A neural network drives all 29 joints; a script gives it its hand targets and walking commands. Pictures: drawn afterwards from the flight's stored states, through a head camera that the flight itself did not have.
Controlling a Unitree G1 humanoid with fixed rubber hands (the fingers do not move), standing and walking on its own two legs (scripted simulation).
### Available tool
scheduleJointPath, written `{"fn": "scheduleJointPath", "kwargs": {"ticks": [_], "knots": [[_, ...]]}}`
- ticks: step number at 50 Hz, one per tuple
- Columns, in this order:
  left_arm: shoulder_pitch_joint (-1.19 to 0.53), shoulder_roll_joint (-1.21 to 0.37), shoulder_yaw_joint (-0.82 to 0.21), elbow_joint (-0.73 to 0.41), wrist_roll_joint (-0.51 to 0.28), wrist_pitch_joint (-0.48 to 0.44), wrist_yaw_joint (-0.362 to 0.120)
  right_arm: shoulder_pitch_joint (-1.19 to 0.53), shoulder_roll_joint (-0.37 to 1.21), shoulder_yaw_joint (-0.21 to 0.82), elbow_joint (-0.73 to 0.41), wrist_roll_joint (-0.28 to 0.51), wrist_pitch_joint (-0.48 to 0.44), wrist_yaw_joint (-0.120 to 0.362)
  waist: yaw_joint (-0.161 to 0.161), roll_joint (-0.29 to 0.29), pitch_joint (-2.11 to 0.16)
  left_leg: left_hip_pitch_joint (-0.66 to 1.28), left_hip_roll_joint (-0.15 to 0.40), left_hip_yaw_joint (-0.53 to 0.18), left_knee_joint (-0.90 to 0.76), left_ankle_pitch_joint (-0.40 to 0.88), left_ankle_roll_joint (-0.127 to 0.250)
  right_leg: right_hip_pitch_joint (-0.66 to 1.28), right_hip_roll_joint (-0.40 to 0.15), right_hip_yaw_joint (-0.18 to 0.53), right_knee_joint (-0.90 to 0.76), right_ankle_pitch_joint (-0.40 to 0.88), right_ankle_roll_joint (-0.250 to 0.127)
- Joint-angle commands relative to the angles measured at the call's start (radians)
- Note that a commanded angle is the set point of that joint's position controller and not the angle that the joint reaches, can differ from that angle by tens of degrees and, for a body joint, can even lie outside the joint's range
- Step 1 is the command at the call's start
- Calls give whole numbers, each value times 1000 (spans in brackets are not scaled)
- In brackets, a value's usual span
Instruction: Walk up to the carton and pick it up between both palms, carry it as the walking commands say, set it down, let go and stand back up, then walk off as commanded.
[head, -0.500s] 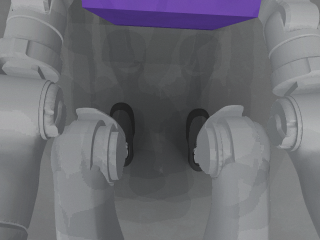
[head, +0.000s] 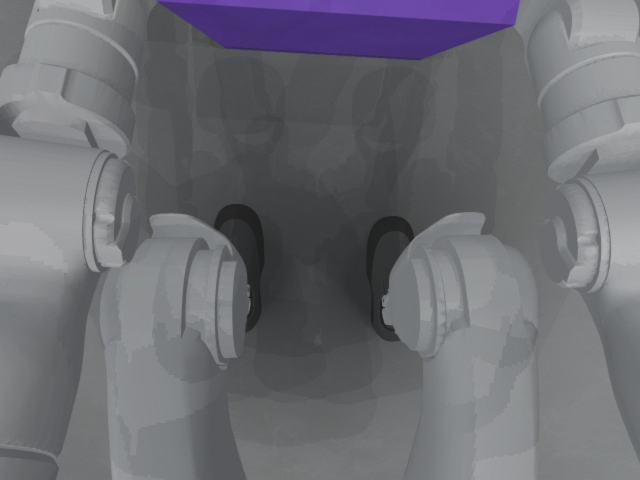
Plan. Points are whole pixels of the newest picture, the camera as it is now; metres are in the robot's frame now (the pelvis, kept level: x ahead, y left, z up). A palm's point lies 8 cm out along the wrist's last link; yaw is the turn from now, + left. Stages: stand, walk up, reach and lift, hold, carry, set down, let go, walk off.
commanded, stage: reach and lift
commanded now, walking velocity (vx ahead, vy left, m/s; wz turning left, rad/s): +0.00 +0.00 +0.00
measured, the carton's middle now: out of the picture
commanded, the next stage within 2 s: none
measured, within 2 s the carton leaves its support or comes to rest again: leaves its support in 0.48 s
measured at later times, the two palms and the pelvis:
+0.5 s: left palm out of the picture +0.55 +0.19 -0.18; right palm out of the picture +0.55 -0.15 -0.18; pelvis +0.00 +0.00 +0.00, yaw +0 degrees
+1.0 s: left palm out of the picture +0.56 +0.18 -0.12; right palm out of the picture +0.55 -0.16 -0.11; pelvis -0.01 +0.01 +0.03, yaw +0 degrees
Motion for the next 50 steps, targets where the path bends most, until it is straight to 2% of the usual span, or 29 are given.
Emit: {"fn": "scheduleJointPath", "kwargs": {"ticks": [1,2,3,7,8,11,12,18,21,23,26,29,32,35,37,39,40,44,45,50], "knots": [[-456,-803,-142,-258,13,19,-241,-583,844,181,-322,-6,21,249,66,43,-1451,657,-75,89,-100,399,23,484,58,-33,-172,374,8],[-459,-826,-142,-265,15,25,-253,-577,863,178,-317,-15,27,257,57,36,-1448,643,-74,88,-100,392,24,490,59,-35,-170,377,5],[-452,-840,-143,-273,16,30,-260,-588,876,178,-332,-11,30,264,67,42,-1449,646,-76,89,-99,397,25,480,59,-37,-164,376,5],[-455,-870,-142,-304,23,46,-281,-585,909,171,-347,-17,49,282,61,44,-1442,654,-75,93,-94,394,29,464,60,-43,-158,368,1],[-455,-870,-143,-313,26,50,-283,-587,913,175,-356,-14,52,286,68,51,-1444,667,-73,94,-92,391,29,456,60,-41,-155,359,1],[-455,-892,-151,-338,19,59,-286,-603,914,190,-391,-12,58,289,63,44,-1470,692,-75,92,-88,402,30,459,59,-48,-153,357,-2],[-456,-894,-152,-351,13,60,-286,-606,907,188,-400,-11,60,288,52,39,-1489,711,-75,89,-90,407,30,469,59,-55,-154,362,0],[-510,-925,-204,-485,-28,62,-269,-645,950,236,-533,20,64,274,46,37,-1805,862,-83,96,-76,542,24,605,65,-72,-145,491,4],[-555,-929,-241,-583,-52,68,-255,-676,959,253,-619,37,73,253,36,48,-1996,946,-92,108,-80,593,21,711,73,-74,-150,557,7],[-595,-926,-262,-640,-73,75,-250,-704,958,257,-674,37,79,235,15,46,-2085,964,-99,113,-85,600,21,766,76,-78,-152,580,8],[-643,-915,-268,-682,-88,90,-248,-735,942,247,-705,25,95,217,-1,37,-2089,926,-105,122,-106,536,19,809,75,-70,-176,544,3],[-716,-901,-270,-707,-99,96,-249,-731,954,219,-675,6,114,210,-25,31,-2048,896,-102,122,-133,452,20,795,69,-68,-205,472,-4],[-726,-919,-240,-632,-73,108,-255,-733,951,165,-604,-28,125,224,-39,59,-1909,858,-96,112,-164,336,19,682,63,-74,-234,349,-17],[-695,-949,-206,-554,-38,129,-265,-739,950,127,-570,-54,137,249,-39,78,-1839,880,-92,99,-192,272,16,592,57,-89,-256,261,-25],[-647,-977,-174,-497,-5,148,-274,-749,958,112,-564,-66,147,269,-25,81,-1826,887,-92,101,-205,252,18,555,57,-97,-271,225,-26],[-630,-1007,-162,-504,8,164,-281,-758,976,121,-585,-66,160,283,-21,73,-1898,926,-92,103,-209,280,19,587,57,-103,-280,238,-24],[-627,-1004,-145,-505,23,172,-283,-751,990,123,-576,-66,170,291,-6,73,-1912,926,-90,108,-212,284,19,593,55,-102,-285,242,-23],[-612,-1024,-136,-567,39,197,-293,-740,1022,139,-619,-72,199,310,3,60,-2035,973,-94,110,-226,348,21,644,63,-111,-292,300,-14],[-624,-1030,-157,-608,38,199,-292,-734,1041,157,-644,-61,203,310,14,72,-2109,1002,-94,116,-222,386,18,686,66,-104,-293,339,-13],[-638,-1023,-241,-777,1,214,-284,-706,1066,230,-771,-33,226,295,17,61,-2382,1106,-107,120,-222,552,18,844,84,-100,-285,514,1]]}}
